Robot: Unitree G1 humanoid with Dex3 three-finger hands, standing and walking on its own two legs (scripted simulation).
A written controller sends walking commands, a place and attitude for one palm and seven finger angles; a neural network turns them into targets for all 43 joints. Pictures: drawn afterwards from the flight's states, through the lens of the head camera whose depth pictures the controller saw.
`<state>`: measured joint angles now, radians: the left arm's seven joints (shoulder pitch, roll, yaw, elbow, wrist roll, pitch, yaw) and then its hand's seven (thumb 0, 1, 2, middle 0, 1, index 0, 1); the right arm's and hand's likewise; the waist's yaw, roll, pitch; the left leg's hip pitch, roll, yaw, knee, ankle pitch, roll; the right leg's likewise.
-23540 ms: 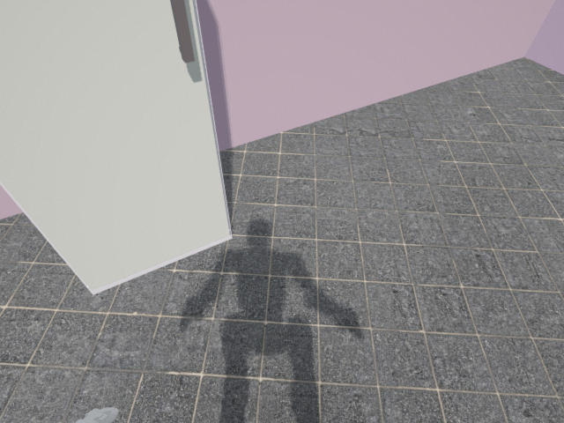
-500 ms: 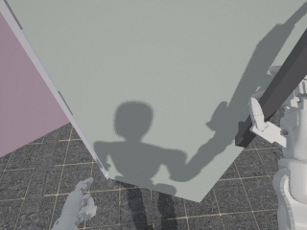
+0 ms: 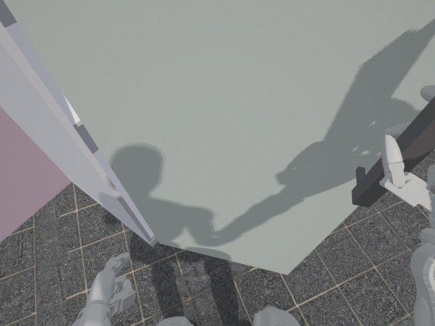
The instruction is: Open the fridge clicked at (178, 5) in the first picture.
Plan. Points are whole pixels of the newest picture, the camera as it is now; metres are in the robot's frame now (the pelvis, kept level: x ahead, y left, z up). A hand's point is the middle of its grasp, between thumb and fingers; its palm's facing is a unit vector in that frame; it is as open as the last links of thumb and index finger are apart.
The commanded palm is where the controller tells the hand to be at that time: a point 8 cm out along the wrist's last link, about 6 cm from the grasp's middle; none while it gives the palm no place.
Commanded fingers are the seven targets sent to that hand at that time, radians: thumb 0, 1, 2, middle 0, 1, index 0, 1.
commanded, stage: stop walking and hold the door back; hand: right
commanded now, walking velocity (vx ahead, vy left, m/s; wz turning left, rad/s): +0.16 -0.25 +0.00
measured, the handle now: (418, 121) +0.33 -0.19 +0.25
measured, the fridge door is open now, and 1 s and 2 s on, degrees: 68 65 65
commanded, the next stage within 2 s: loosen the grip on the handle in 1.34 s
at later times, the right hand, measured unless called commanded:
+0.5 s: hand (395, 157) +0.30 -0.17 +0.22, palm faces +0.34 +0.91 -0.22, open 6.9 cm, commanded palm +0.27 -0.23 +0.20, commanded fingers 0.00 -0.90 -0.90 0.45 1.40 0.45 1.40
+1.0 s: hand (390, 145) +0.32 -0.17 +0.22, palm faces +0.27 +0.95 -0.16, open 6.4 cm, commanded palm +0.28 -0.23 +0.20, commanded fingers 0.00 -0.90 -0.90 0.45 1.40 0.45 1.40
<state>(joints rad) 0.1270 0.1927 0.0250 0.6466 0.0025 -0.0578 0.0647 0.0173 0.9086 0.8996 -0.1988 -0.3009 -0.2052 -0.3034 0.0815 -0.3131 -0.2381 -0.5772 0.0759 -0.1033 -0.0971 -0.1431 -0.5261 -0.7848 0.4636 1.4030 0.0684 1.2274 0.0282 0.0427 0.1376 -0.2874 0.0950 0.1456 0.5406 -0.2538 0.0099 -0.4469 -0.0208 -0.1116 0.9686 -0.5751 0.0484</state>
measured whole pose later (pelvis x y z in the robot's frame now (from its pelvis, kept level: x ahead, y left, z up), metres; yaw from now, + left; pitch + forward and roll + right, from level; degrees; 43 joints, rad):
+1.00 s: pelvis -0.08 +0.03 +0.00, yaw -3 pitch -1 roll +0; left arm 0.21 0.22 -0.03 0.72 -0.03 -0.02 0.08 0.02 0.91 0.90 -0.20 -0.30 -0.21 -0.30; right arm -0.57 -0.35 -0.20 0.36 0.05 -0.16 -0.07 -0.11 -0.62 -0.83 0.45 1.41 0.28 1.37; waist 0.03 -0.01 0.06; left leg -0.26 0.02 0.04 0.56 -0.29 -0.01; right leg -0.28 -0.04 -0.07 0.56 -0.24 0.00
